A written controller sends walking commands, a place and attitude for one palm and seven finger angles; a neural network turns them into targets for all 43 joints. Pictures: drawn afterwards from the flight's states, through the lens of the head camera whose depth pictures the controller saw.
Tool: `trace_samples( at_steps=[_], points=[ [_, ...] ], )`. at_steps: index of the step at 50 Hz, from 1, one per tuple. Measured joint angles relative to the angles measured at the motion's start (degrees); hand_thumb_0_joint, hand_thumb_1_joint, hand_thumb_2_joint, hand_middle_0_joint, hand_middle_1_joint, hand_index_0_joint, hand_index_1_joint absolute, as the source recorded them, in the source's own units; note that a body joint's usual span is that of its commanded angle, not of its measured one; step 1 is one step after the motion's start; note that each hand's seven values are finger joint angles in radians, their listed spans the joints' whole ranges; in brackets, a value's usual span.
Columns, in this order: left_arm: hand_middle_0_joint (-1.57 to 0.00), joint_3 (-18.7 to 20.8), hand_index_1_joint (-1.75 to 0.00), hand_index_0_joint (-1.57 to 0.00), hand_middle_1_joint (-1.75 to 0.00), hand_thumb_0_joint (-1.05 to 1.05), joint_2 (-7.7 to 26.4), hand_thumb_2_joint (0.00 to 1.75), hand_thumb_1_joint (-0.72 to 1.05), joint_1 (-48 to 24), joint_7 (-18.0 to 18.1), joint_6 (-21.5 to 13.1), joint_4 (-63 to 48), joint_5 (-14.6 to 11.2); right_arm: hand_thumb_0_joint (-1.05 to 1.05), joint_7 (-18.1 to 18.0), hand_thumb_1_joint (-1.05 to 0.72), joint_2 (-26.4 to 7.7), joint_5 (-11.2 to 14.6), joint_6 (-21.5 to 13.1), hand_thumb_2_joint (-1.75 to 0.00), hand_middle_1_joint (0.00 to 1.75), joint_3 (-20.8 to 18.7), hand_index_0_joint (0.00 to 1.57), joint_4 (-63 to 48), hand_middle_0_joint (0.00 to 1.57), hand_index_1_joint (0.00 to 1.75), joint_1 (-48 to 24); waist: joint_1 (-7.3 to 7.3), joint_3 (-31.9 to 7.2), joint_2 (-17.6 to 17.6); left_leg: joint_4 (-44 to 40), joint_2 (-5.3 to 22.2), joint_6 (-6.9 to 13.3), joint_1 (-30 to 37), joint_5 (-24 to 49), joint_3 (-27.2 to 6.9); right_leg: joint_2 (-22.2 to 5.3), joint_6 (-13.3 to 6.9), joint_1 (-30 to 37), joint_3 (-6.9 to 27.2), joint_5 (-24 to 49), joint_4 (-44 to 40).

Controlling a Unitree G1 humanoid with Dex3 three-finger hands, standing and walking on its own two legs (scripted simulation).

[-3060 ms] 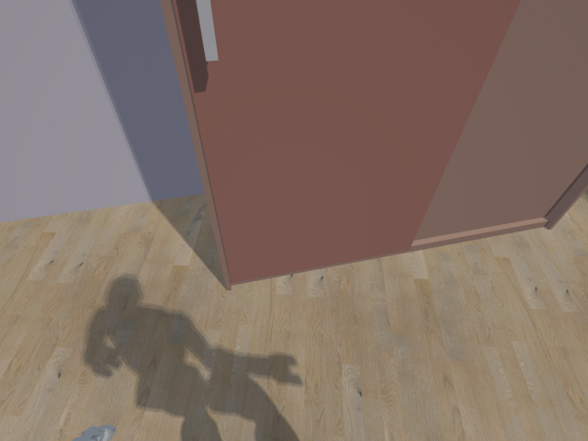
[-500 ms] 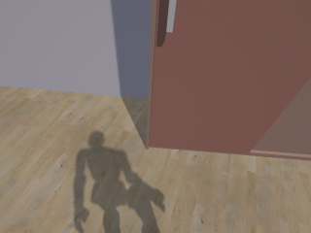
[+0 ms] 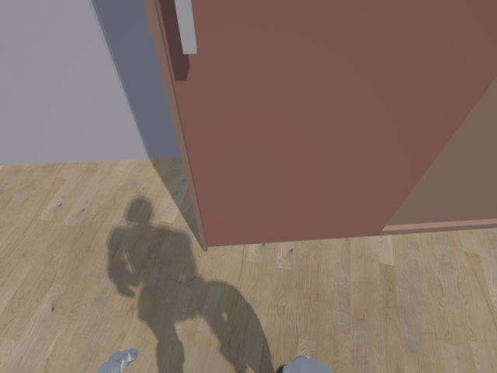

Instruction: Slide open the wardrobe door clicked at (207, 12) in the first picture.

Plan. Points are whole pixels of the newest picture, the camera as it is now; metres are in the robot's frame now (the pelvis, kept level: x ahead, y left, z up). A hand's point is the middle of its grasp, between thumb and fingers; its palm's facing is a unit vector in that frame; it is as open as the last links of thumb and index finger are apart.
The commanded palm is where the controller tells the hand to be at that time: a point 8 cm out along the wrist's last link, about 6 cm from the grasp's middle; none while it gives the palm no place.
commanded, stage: take the last steps up to it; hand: left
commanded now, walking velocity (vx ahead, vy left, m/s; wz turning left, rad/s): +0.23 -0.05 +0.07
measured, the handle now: out of the picture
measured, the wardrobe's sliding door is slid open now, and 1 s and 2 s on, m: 0.00 0.00 0.00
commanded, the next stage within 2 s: come to a stop and stand still in 0.16 s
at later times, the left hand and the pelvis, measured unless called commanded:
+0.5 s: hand (154, 354) +0.18 +0.18 -0.16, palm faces +0.06 -0.99 -0.16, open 7.4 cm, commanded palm none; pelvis +0.16 +0.01 +0.03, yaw +1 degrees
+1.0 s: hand (170, 339) +0.20 +0.15 -0.14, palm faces +0.10 -0.96 -0.26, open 7.4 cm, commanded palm none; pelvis +0.14 -0.05 +0.02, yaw +2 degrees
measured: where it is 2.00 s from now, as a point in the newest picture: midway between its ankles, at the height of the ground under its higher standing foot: outside the picture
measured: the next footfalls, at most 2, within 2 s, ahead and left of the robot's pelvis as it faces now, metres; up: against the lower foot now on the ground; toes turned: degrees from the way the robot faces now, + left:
left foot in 0.28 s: +0.20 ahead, +0.10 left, +0.00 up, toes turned +11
right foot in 0.70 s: +0.25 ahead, -0.17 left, +0.00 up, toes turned -4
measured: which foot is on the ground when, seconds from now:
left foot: up 0.00-0.26, down 0.28-0.70, up 0.72-1.00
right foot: down 0.00-0.28, up 0.30-0.68, down 0.70-1.00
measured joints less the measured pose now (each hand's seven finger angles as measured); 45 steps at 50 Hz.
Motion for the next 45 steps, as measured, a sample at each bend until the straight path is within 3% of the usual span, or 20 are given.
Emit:
trace_samples(
  at_steps=[2, 3, 5, 8, 14, 18, 22, 29, 33, 35, 37, 39, 42, 45],
  points=[
    [-0.20, -0.4, -0.30, -0.20, -0.29, 0.00, -0.7, 0.90, 0.91, 0.4, 0.6, 0.1, 0.1, -0.1, 0.01, 0.1, -0.91, -0.9, 0.0, 0.7, -0.90, 0.30, -0.4, 0.20, -0.8, 0.20, 0.30, -2.3, 0.18, -0.2, 0.6, 14.1, -0.8, 1.6, -7.9, 2.6, -2.1, 0.8, 0.0, 2.0, -0.6, -2.7, -0.5],
    [-0.20, -0.6, -0.30, -0.20, -0.29, 0.00, -1.1, 0.90, 0.91, 0.8, 1.0, 0.4, 0.4, -0.1, 0.01, 0.2, -0.91, -1.4, -0.2, 0.8, -0.90, 0.30, -0.6, 0.20, -1.6, 0.20, 0.30, -3.5, 0.16, -0.6, 0.8, 17.3, -0.8, 1.8, -11.1, 4.3, -2.0, 1.2, 0.1, 3.4, -0.9, -3.1, -1.9],
    [-0.20, -1.1, -0.30, -0.20, -0.29, 0.00, -2.0, 0.90, 0.91, 2.1, 1.6, 0.8, 1.3, 0.2, 0.01, 0.2, -0.91, -2.1, -0.5, 0.7, -0.90, 0.30, -0.8, 0.20, -3.6, 0.20, 0.30, -6.0, -0.05, -1.6, 0.9, 17.0, -0.5, 1.5, -16.0, 6.7, -1.1, 1.8, 0.4, 6.1, -1.3, -2.5, -5.4],
    [-0.20, -0.9, -0.30, -0.20, -0.29, 0.00, -2.2, 0.90, 0.94, 4.1, 2.4, 1.0, 2.3, 0.2, 0.01, 0.2, -0.91, -2.4, -0.6, 0.3, -0.90, 0.30, -0.8, 0.20, -6.8, 0.19, 0.30, -9.0, 0.09, -3.2, 0.6, 7.5, -0.4, 0.8, -19.3, 8.8, 0.6, 2.5, 0.4, 9.5, -2.0, -2.6, -9.3],
    [-0.20, -1.4, -0.30, -0.20, -0.29, 0.00, -1.5, 0.90, 0.93, 8.2, 1.7, 1.7, 4.0, -0.1, 0.00, 0.6, -0.91, -1.8, -0.6, -1.7, -0.90, 0.30, 0.0, 0.20, -9.7, 0.19, 0.30, -12.7, 2.04, -4.4, -0.5, -15.2, -2.0, 0.6, -13.8, 15.7, 3.1, 3.0, 1.9, 13.9, -2.3, -8.4, -6.9],
    [-0.20, -1.6, -0.30, -0.20, -0.29, 0.00, -1.3, 0.90, 0.92, 9.4, 2.2, 3.6, 5.5, -0.4, 0.00, -1.0, -0.93, -0.3, -0.7, -2.3, -0.90, 0.30, 1.1, 0.20, -9.3, 0.19, 0.30, -14.0, 2.77, -4.3, -3.3, -15.5, -3.9, 3.9, -10.4, 12.9, 4.9, 1.7, 2.8, 9.4, 2.3, -18.0, 7.7],
    [-0.20, -2.1, -0.30, -0.20, -0.29, 0.01, -2.1, 0.90, 0.92, 8.1, 2.6, 4.5, 5.0, -0.5, -0.01, -2.1, -0.94, -0.7, -0.1, -1.1, -0.90, 0.30, 1.3, 0.20, -8.6, 0.20, 0.30, -16.0, 3.26, -1.9, -2.9, -21.9, -4.7, 3.8, -6.0, 15.2, 4.9, 0.8, 4.0, 6.4, 4.2, -16.3, 8.8],
    [-0.20, -0.5, -0.30, -0.20, -0.29, 0.01, -1.3, 0.90, 0.91, 5.3, 2.7, 6.3, 1.3, -0.1, 0.00, -1.8, -0.93, -1.8, -0.4, 2.0, -0.90, 0.30, -0.3, 0.21, -9.1, 0.20, 0.30, -18.8, 3.46, 2.2, -1.0, -24.2, -3.1, 2.0, -4.0, 15.9, 4.5, 1.8, 3.8, -0.1, 6.1, -14.0, 13.9],
    [-0.20, -0.2, -0.30, -0.20, -0.29, 0.01, -0.8, 0.90, 0.91, 4.7, 2.6, 5.9, -0.2, 0.0, 0.00, -1.2, -0.92, -3.1, -0.6, 3.0, -0.90, 0.30, -1.4, 0.21, -9.2, 0.20, 0.30, -19.2, 3.61, 2.8, 0.6, -21.0, -2.0, 0.3, -4.6, 14.1, 4.3, 1.4, 3.3, 2.8, 5.0, -9.2, 5.2],
    [-0.20, -0.5, -0.30, -0.20, -0.29, 0.01, 0.1, 0.90, 0.91, 5.8, 2.5, 4.7, -1.2, 0.3, 0.00, -0.7, -0.91, -3.5, -0.3, 3.3, -0.90, 0.30, -1.7, 0.21, -9.6, 0.20, 0.30, -18.4, 3.78, 1.6, 0.0, -16.4, -2.3, -0.7, -6.4, 11.6, 4.5, -0.1, 2.5, 6.1, 4.9, 1.1, -3.3],
    [-0.20, -0.8, -0.30, -0.20, -0.29, 0.01, -0.6, 0.90, 0.91, 5.4, 2.7, 4.2, -0.8, 0.5, 0.01, -0.5, -0.91, -4.8, 0.1, 4.1, -0.90, 0.30, -2.2, 0.21, -10.1, 0.20, 0.30, -18.6, 3.55, 1.6, 1.9, -6.5, -3.3, -0.6, -10.3, 3.5, -0.1, 0.4, 1.5, 5.2, 4.0, -3.9, -0.6],
    [-0.20, -1.3, -0.30, -0.20, -0.29, 0.01, -1.7, 0.90, 0.91, 5.0, 2.8, 4.2, -0.7, 0.5, 0.01, -0.6, -0.91, -6.0, 0.0, 5.1, -0.90, 0.30, -2.7, 0.20, -10.3, 0.20, 0.30, -18.7, 3.24, 1.4, 3.3, 4.6, -5.7, -0.6, -14.1, 0.4, -3.8, 0.4, 1.4, 4.9, 3.3, -5.6, 0.1],
    [-0.20, -1.7, -0.30, -0.20, -0.29, 0.01, -2.7, 0.90, 0.91, 4.6, 3.1, 4.4, -1.2, 0.5, 0.01, 0.0, -0.91, -6.7, -0.3, 5.6, -0.90, 0.30, -2.7, 0.20, -10.3, 0.20, 0.30, -18.6, 3.37, 1.0, 3.3, 15.3, -7.8, -1.3, -17.7, 4.2, -4.9, -0.1, 1.6, 5.1, 3.4, -3.6, -2.5],
    [-0.21, -1.8, -0.30, -0.20, -0.29, 0.01, -3.0, 0.90, 0.91, 4.4, 3.3, 4.2, -1.7, 0.5, 0.01, 0.6, -0.91, -6.6, -0.5, 5.6, -0.90, 0.30, -2.3, 0.20, -10.4, 0.19, 0.30, -17.6, 3.70, 0.2, 2.3, 15.3, -8.2, -2.2, -17.8, 6.7, -4.6, -0.9, 1.4, 5.5, 3.2, -1.6, -5.3]
  ],
)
